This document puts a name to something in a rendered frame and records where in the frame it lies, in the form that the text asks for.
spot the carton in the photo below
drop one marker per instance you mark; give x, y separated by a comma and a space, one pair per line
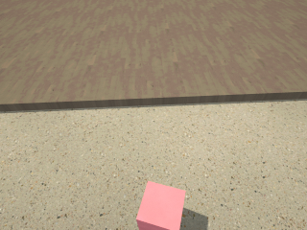
161, 208

